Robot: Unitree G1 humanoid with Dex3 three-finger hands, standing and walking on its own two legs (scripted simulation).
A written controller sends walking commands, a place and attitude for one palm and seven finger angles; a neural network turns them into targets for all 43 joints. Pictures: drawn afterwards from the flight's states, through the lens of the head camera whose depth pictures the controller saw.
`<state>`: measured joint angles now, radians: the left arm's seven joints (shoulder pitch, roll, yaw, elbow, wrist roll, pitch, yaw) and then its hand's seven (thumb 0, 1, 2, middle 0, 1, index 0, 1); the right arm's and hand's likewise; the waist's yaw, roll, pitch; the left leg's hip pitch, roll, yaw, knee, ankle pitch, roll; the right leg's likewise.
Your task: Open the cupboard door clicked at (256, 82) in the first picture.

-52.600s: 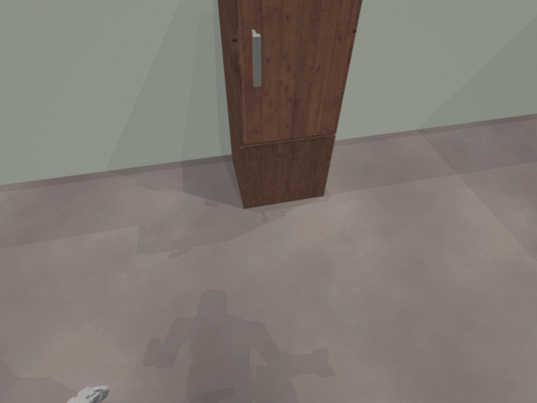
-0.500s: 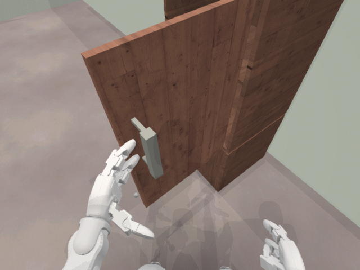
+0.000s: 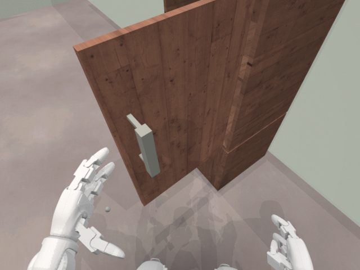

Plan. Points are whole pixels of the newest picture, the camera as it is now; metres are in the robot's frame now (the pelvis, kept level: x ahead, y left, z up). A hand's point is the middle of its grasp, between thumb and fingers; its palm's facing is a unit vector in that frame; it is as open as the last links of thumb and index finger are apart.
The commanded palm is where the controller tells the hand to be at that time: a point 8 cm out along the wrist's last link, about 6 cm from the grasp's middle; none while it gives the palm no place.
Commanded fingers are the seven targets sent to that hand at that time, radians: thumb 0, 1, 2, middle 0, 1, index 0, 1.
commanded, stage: draw the hand back to the body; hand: left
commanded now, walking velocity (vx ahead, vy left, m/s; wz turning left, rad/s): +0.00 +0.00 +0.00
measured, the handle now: (143, 147) +0.36 +0.11 +0.08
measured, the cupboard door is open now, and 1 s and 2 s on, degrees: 92 92 92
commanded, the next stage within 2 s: step back with the hand held close in 1.56 s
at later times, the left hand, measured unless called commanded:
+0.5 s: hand (69, 208) +0.20 +0.19 +0.13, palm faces -0.06 -0.99 -0.09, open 16.1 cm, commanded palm +0.18 +0.26 +0.14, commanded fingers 0.00 -0.25 0.41 -0.16 -0.30 -0.16 -0.30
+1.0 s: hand (6, 173) +0.23 +0.27 +0.19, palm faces +0.39 -0.83 -0.40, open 11.3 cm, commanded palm +0.18 +0.31 +0.21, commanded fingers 0.00 0.62 0.78 -0.19 -0.30 -0.19 -0.30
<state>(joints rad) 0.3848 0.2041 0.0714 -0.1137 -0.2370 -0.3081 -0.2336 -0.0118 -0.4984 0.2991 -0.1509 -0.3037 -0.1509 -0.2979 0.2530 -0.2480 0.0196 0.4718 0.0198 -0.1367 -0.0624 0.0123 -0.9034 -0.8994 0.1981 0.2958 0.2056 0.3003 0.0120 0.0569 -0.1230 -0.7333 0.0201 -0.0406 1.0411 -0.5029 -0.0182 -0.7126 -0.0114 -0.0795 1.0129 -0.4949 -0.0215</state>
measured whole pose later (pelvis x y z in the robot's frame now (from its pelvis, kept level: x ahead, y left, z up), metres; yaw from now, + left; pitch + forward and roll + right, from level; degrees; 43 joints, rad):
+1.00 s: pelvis +0.03 +0.03 +0.06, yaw -1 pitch -2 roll -1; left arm 0.47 0.32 0.25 -0.36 -0.04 -0.05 0.13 0.00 0.29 0.64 -0.19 -0.30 -0.19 -0.30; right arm 0.22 -0.22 0.06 0.62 0.00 -0.15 -0.11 0.01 -0.90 -0.90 0.20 0.30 0.21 0.30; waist 0.06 0.07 -0.01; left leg -0.17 -0.01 0.01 0.52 -0.31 0.02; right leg -0.16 -0.03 -0.04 0.49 -0.29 0.02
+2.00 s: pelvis +0.00 +0.02 +0.07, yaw -2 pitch +1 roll -1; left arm 0.57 0.40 0.37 -0.46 -0.05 -0.13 0.10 0.01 0.89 0.90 -0.21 -0.31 -0.21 -0.30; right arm 0.15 -0.25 -0.02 0.57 0.01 -0.01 -0.10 0.01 -0.90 -0.90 0.20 0.30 0.21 0.30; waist 0.01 0.05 0.04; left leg -0.24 0.01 0.03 0.45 -0.22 0.01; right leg -0.23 -0.01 -0.02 0.39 -0.18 0.02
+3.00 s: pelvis -0.18 +0.02 +0.06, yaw -4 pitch +3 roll -1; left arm 0.54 0.44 0.42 -0.57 -0.04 -0.19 0.13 0.01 0.89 0.90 -0.22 -0.31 -0.22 -0.30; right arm 0.16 -0.20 0.04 0.65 0.01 -0.12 -0.09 0.01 -0.90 -0.90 0.20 0.30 0.21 0.30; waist 0.03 -0.02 -0.01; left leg -0.39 -0.01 0.07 0.57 -0.07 0.02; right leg -0.19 0.03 -0.01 0.62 -0.33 0.00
